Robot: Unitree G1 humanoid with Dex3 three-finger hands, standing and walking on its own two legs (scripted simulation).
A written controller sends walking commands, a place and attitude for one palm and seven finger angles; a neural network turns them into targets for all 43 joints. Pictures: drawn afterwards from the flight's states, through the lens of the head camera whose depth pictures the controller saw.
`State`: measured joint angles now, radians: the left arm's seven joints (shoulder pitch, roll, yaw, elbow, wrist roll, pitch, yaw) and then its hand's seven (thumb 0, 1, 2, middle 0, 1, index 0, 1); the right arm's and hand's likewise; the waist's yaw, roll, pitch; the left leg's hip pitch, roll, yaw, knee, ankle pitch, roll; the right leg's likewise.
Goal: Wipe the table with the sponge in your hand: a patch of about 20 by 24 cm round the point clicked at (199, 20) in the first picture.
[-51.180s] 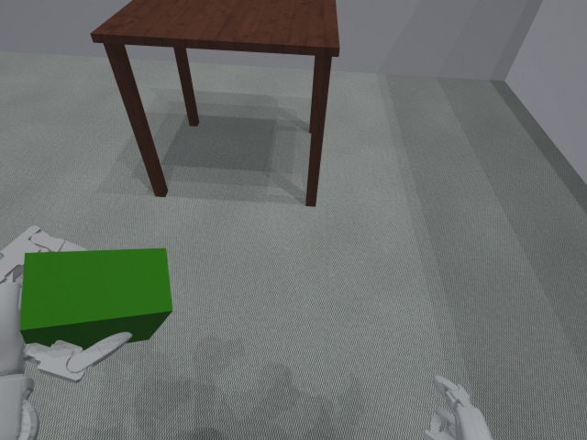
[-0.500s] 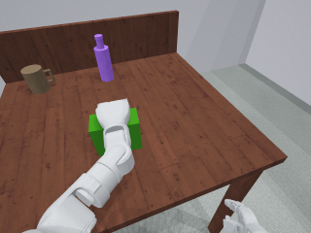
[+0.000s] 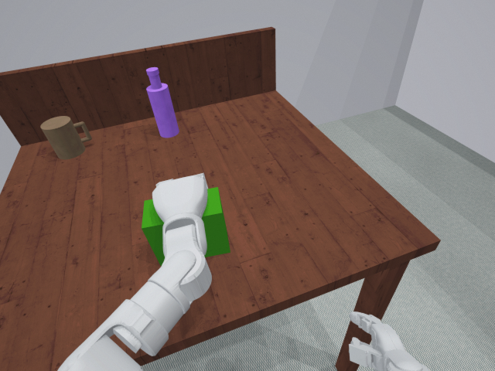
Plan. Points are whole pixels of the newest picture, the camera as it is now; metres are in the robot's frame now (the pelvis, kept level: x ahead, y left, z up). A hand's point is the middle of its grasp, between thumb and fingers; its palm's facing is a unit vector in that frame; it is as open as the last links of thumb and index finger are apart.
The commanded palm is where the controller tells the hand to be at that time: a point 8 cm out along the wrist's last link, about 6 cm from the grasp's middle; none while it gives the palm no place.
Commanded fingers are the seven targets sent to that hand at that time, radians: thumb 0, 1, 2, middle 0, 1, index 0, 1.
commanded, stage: wipe back along the third lane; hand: left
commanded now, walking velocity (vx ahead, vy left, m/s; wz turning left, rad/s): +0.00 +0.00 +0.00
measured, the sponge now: (191, 233) +0.35 +0.16 +0.05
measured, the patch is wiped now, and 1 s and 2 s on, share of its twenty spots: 1.00 1.00 1.00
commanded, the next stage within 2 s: slide back across to the middle lane in 0.36 s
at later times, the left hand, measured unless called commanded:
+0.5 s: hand (195, 235) +0.31 +0.13 +0.10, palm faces +0.12 -0.12 -0.99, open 10.4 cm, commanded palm +0.25 +0.12 +0.13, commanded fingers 0.00 0.10 1.30 -1.20 -1.60 -1.20 -1.60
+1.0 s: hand (175, 248) +0.27 +0.15 +0.11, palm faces +0.16 -0.31 -0.94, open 10.4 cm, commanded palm +0.22 +0.17 +0.16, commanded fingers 0.00 0.10 1.30 -1.20 -1.60 -1.20 -1.60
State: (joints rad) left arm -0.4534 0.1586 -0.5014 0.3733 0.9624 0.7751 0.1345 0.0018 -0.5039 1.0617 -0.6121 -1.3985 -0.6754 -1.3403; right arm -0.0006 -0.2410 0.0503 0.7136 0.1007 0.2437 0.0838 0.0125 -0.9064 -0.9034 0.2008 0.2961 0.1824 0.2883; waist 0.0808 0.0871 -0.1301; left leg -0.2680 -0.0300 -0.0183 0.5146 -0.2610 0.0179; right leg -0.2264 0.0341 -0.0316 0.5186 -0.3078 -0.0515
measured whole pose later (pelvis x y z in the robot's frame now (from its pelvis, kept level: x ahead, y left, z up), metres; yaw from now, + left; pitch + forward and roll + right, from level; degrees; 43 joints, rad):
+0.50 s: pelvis +0.00 -0.02 +0.00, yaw -1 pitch -1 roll +1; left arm -0.21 0.23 -0.47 0.07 0.98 0.75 0.12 0.01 -0.50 1.06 -0.60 -1.40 -0.67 -1.34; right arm -0.01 -0.27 0.04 0.67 0.10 0.23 0.09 0.01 -0.91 -0.90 0.20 0.30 0.21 0.31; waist 0.08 0.10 -0.12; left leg -0.23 0.00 -0.01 0.52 -0.27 -0.01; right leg -0.20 0.07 -0.02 0.53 -0.31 -0.08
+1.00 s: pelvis -0.01 -0.02 +0.00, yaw -3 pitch -3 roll +1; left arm -0.02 0.29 -0.33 -0.21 0.87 0.66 0.07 -0.01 -0.51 1.06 -0.63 -1.38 -0.70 -1.32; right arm -0.03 -0.25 0.05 0.63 0.09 0.21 0.01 0.01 -0.91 -0.90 0.20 0.30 0.19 0.30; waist 0.08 0.09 -0.08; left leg -0.18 0.01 0.02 0.49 -0.25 -0.01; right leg -0.16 0.07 0.00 0.51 -0.29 -0.08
